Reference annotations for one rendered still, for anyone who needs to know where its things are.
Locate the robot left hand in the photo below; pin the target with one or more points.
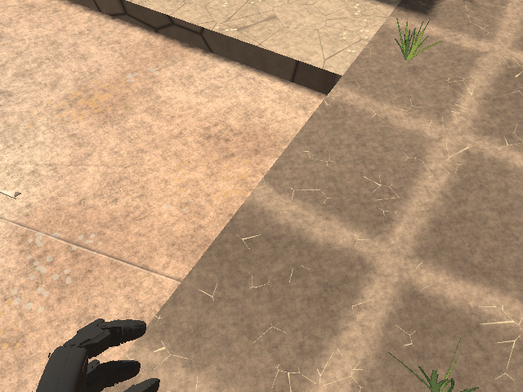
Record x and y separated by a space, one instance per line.
68 370

